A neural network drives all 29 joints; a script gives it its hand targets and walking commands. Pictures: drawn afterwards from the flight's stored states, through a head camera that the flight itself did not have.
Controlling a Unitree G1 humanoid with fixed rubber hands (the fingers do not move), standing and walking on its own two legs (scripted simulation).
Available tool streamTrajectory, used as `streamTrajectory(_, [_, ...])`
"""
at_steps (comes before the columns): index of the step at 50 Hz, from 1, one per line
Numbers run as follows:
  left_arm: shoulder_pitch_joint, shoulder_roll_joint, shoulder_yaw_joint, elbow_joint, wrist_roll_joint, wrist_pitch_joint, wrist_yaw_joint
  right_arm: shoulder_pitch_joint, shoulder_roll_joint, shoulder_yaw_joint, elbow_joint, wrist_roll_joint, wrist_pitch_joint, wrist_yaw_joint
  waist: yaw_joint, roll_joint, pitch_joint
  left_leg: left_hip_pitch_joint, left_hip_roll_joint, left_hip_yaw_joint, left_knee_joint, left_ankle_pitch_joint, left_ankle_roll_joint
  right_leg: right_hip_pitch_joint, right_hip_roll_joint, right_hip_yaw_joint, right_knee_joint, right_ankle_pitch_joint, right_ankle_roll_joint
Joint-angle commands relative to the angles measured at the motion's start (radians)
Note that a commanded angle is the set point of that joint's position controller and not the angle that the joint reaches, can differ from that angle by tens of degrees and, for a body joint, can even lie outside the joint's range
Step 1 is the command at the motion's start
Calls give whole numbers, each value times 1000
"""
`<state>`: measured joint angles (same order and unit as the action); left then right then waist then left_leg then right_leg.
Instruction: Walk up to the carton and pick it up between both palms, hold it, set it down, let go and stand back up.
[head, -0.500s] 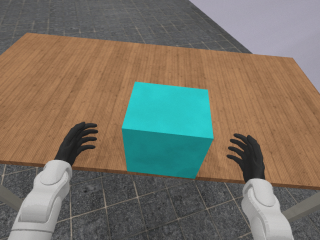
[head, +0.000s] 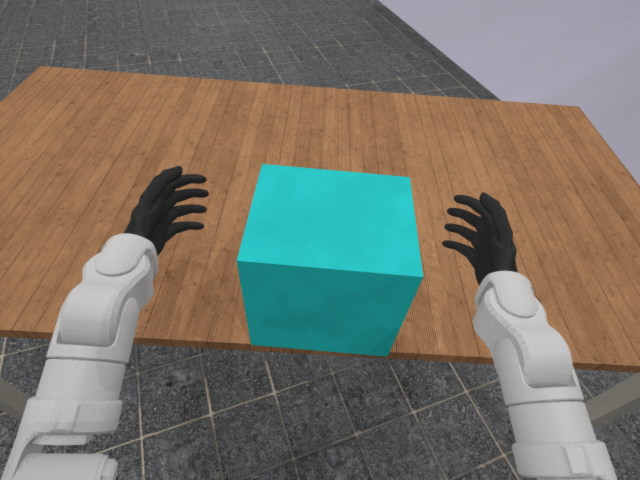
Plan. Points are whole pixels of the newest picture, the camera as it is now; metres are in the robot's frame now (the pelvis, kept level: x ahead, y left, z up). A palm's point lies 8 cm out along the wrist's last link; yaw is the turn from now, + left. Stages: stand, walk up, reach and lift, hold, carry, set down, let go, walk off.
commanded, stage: reach and lift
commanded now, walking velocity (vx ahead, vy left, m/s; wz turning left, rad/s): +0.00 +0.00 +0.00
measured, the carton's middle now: (327, 264) +0.39 +0.02 +0.04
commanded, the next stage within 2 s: none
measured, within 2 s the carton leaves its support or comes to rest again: neither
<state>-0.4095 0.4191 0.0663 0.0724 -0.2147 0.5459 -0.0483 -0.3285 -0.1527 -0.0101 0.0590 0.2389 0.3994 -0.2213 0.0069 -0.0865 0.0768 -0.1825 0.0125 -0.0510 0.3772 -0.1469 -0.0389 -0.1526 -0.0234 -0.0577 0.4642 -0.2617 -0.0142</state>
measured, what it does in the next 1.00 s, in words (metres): stands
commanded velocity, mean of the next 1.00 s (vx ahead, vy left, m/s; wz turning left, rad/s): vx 0.00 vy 0.00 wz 0.00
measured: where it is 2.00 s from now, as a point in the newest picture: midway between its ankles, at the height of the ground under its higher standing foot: outside the picture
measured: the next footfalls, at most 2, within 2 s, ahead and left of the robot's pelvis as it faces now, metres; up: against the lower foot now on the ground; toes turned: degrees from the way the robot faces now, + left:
none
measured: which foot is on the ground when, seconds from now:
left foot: down 0.00-1.00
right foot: down 0.00-1.00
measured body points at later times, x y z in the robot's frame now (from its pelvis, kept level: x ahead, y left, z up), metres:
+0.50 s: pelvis +0.00 +0.00 +0.00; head +0.02 +0.03 +0.45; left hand +0.44 +0.23 +0.18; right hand +0.43 -0.16 +0.17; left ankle +0.04 +0.15 -0.74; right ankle +0.00 -0.10 -0.74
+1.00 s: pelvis +0.01 +0.01 +0.00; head +0.05 +0.04 +0.45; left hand +0.47 +0.24 +0.14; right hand +0.43 -0.17 +0.11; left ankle +0.04 +0.15 -0.74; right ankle +0.00 -0.10 -0.74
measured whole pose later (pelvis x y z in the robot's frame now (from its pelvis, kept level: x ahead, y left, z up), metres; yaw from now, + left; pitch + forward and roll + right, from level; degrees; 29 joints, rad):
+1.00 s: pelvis +0.01 +0.01 +0.00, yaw +0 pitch +1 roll +0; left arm -0.95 0.40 0.07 0.98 -0.21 0.15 -0.01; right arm -0.76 -0.18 -0.01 0.82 0.25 0.10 -0.21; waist -0.04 -0.07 0.06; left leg -0.26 0.01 -0.05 0.41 -0.17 -0.04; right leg -0.20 -0.02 -0.06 0.43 -0.25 0.00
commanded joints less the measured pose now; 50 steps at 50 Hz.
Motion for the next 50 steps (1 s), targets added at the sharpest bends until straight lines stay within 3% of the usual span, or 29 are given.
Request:
streamTrajectory(1, [-457,173,151,0,-6,-2,8,-392,-173,-109,35,96,-26,-15,-49,208,-373,100,-8,115,-50,102,34,123,31,67,-145,284,40])
streamTrajectory(2, [-486,174,143,54,-9,-3,10,-432,-160,-103,56,96,-22,-14,-44,213,-357,75,-11,113,-54,78,41,107,24,74,-148,266,34])
streamTrajectory(4, [-514,179,147,61,-6,-6,13,-468,-162,-113,66,88,-28,-18,-60,189,-394,78,-12,111,-45,98,45,124,25,67,-140,305,41])
streamTrajectory(7, [-546,175,143,85,8,-10,12,-474,-169,-112,127,98,-30,-22,-70,197,-409,109,-11,107,-36,150,33,125,37,50,-134,354,42])
streamTrajectory(8, [-605,195,156,114,4,-10,12,-532,-175,-108,142,97,-29,-24,-56,184,-416,84,-12,115,-28,150,35,121,34,60,-128,361,46])
streamTrajectory(10, [-604,191,161,158,16,-12,15,-559,-170,-95,155,101,-33,-25,-48,189,-436,92,-16,113,-25,151,37,121,33,54,-125,373,44])
streamTrajectory(12, [-713,199,134,204,9,-29,22,-651,-178,-117,229,105,-31,-17,-66,212,-434,73,-7,105,-35,102,31,82,38,42,-131,311,38])
streamTrajectory(14, [-727,195,128,204,11,-43,26,-663,-187,-119,227,99,-44,-19,-66,210,-476,97,-10,106,-19,156,29,95,40,41,-132,361,33])
streamTrajectory(19, [-870,198,91,406,6,-77,29,-818,-189,-112,371,85,-51,-21,-75,205,-478,51,-11,99,-10,134,30,77,36,39,-124,364,34])
streamTrajectory(20, [-862,182,78,371,15,-89,32,-789,-185,-117,395,99,-63,-21,-84,237,-511,88,-8,95,-5,183,18,78,42,30,-123,389,31])
streamTrajectory(21, [-872,187,81,377,15,-93,34,-808,-193,-121,406,100,-71,-19,-72,229,-541,114,-6,95,1,203,15,69,45,31,-129,397,31])
streamTrajectory(22, [-920,187,72,435,17,-100,35,-850,-200,-134,467,85,-67,-17,-85,238,-526,104,-5,92,8,189,13,41,47,24,-130,377,27])
streamTrajectory(24, [-956,194,68,514,14,-117,36,-900,-203,-116,494,91,-76,-14,-70,211,-549,77,-5,91,11,181,19,48,47,24,-125,373,23])
streamTrajectory(25, [-952,190,56,497,7,-140,39,-894,-191,-107,479,95,-90,-15,-71,204,-573,94,-7,91,21,224,22,66,46,22,-121,421,28])
streamTrajectory(27, [-984,195,54,583,15,-153,37,-933,-204,-116,551,84,-99,-13,-77,199,-573,109,-7,87,27,226,17,30,46,17,-127,425,33])
streamTrajectory(28, [-1032,191,47,605,11,-159,37,-978,-198,-121,569,77,-96,-16,-93,210,-579,95,-8,87,21,211,17,33,42,16,-126,410,32])
streamTrajectory(30, [-1070,188,29,595,-3,-181,46,-1006,-213,-125,595,88,-112,-10,-81,238,-612,135,-3,85,29,239,6,-2,53,4,-133,394,26])
streamTrajectory(31, [-1064,175,11,641,3,-194,46,-996,-200,-114,610,88,-118,-6,-90,228,-619,142,-4,82,39,239,8,-9,51,6,-136,400,25])
streamTrajectory(32, [-1070,165,13,582,-9,-202,54,-1005,-205,-109,584,101,-132,-1,-73,244,-660,167,-1,82,42,304,1,-9,56,-2,-131,440,20])
streamTrajectory(33, [-1038,153,9,656,5,-203,51,-982,-217,-120,664,84,-133,1,-89,235,-646,181,0,66,54,314,1,-40,61,-5,-135,437,19])
streamTrajectory(35, [-1050,145,7,693,16,-222,53,-985,-205,-98,704,91,-146,6,-74,247,-633,191,6,73,49,290,-10,-66,60,-9,-148,382,11])
streamTrajectory(36, [-1028,122,-1,715,21,-229,56,-952,-216,-120,740,81,-157,6,-89,252,-626,199,5,68,50,293,-13,-90,67,-12,-151,381,8])
streamTrajectory(37, [-991,108,-11,781,12,-251,47,-938,-183,-86,764,80,-165,9,-73,229,-584,183,4,67,54,291,-4,-88,61,-4,-153,370,11])
streamTrajectory(41, [-971,77,-21,756,5,-327,43,-910,-170,-76,731,71,-234,13,-64,220,-653,204,7,71,65,348,-8,-108,62,-13,-149,383,17])
streamTrajectory(42, [-950,59,-26,769,6,-342,41,-886,-165,-85,751,60,-252,13,-76,221,-649,210,9,68,69,366,-12,-128,63,-21,-148,385,13])
streamTrajectory(44, [-922,32,-26,827,12,-375,38,-866,-149,-55,762,68,-280,22,-51,240,-656,213,9,67,69,353,-14,-149,61,-18,-157,334,9])
streamTrajectory(46, [-904,20,-28,802,2,-415,39,-855,-148,-59,719,55,-322,21,-47,242,-687,216,7,68,79,381,-15,-154,57,-19,-155,354,9])
streamTrajectory(48, [-887,-4,-41,918,9,-447,28,-845,-129,-29,780,57,-340,24,-34,223,-634,166,5,72,67,315,-7,-177,52,-16,-162,297,13])
streamTrajectory(50, [-856,-13,-51,897,-5,-492,27,-829,-125,-21,737,36,-380,28,-27,206,-704,165,10,71,81,326,-9,-169,52,-18,-151,302,12])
